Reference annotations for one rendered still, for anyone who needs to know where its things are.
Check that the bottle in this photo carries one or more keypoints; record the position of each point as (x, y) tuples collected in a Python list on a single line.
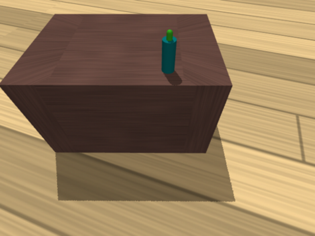
[(168, 52)]

